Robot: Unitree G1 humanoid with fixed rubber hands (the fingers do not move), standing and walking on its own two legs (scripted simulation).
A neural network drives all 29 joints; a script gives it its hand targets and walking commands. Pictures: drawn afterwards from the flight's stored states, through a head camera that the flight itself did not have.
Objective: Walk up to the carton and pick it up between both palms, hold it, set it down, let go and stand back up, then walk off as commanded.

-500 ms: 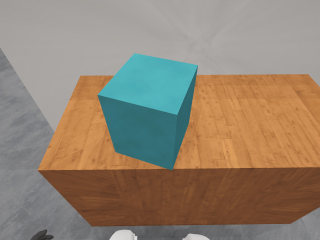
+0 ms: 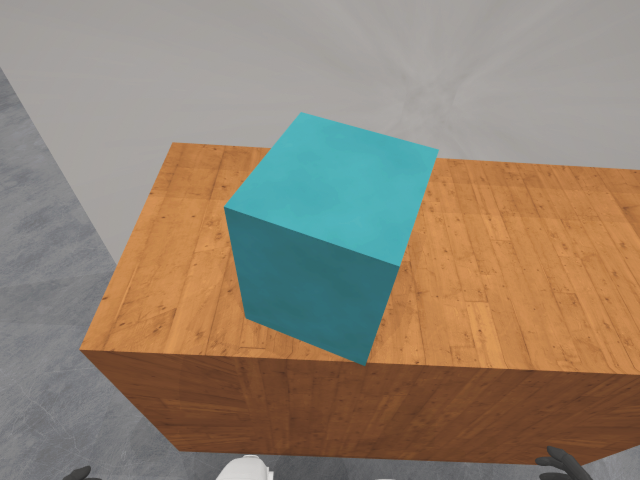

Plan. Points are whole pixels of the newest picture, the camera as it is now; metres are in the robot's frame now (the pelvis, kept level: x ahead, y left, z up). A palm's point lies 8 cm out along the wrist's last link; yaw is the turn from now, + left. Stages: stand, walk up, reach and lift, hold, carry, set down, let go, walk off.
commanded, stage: walk up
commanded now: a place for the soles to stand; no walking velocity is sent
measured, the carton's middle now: (333, 241) +0.43 +0.01 +0.04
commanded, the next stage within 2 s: none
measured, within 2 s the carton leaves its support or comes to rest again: neither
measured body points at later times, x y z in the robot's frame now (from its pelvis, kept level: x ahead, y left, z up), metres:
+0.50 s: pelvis +0.01 -0.01 +0.00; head +0.02 +0.00 +0.45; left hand +0.09 +0.33 -0.11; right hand +0.14 -0.33 -0.09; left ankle +0.06 +0.14 -0.70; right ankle +0.01 -0.13 -0.70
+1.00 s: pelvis +0.05 -0.07 +0.00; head +0.07 -0.09 +0.45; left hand +0.13 +0.26 -0.09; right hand +0.17 -0.41 -0.10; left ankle +0.11 +0.09 -0.70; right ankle +0.05 -0.17 -0.70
